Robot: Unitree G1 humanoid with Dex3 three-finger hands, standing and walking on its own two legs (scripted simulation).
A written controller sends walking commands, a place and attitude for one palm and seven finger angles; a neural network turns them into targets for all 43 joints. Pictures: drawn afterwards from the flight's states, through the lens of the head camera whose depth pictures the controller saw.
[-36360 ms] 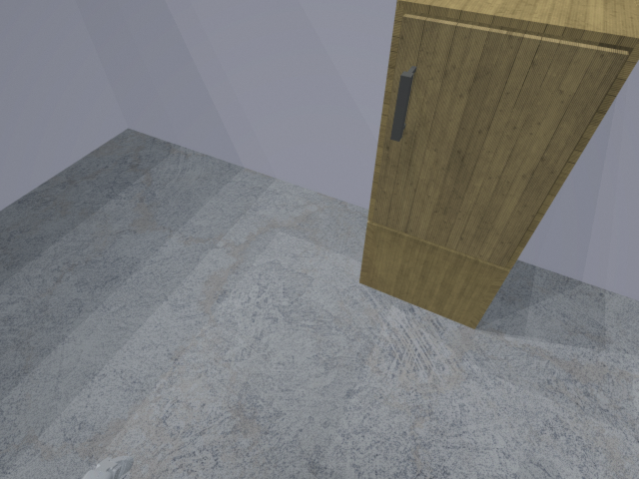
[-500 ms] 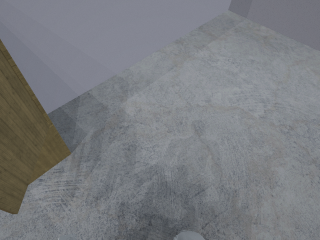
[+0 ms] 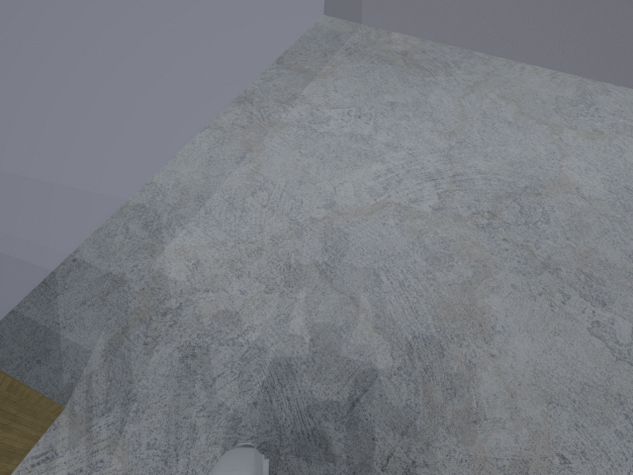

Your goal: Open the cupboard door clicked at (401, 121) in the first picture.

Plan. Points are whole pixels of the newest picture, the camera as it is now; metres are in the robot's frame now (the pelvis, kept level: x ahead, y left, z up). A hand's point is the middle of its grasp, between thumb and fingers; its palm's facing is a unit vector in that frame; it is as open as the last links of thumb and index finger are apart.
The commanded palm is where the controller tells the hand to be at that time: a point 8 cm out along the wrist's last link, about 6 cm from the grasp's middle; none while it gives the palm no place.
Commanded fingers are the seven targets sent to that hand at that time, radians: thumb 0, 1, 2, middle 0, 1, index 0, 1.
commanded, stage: walk to a spot facing it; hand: left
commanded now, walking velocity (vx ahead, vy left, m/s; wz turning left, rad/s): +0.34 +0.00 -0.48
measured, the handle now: out of the picture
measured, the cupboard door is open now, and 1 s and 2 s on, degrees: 44 44 44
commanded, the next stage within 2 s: turn to face it in 0.96 s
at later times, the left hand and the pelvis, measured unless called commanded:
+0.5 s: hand (268, 303) +0.40 +0.11 -0.15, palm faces -0.35 -0.91 -0.21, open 7.4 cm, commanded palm none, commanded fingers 0.00 0.90 0.90 -0.20 -0.30 -0.20 -0.30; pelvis +0.20 -0.02 -0.01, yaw -16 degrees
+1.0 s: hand (286, 309) +0.41 +0.08 -0.18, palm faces -0.24 -0.96 -0.17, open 7.3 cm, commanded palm none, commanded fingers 0.00 0.90 0.90 -0.20 -0.30 -0.20 -0.30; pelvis +0.43 -0.11 -0.01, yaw -19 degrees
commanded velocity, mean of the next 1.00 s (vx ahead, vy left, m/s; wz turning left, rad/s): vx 0.35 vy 0.00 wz -0.23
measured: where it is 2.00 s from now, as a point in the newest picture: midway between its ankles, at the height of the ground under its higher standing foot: (374, 347)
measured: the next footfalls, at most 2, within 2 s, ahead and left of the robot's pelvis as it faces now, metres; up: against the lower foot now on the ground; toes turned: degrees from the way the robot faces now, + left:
left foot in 0.08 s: +0.16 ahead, +0.14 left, +0.00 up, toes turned +2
right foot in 0.54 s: +0.29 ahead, -0.16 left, +0.00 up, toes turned -23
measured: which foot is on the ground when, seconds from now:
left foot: up 0.00-0.06, down 0.08-0.52, up 0.54-1.00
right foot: down 0.00-0.08, up 0.10-0.52, down 0.54-1.00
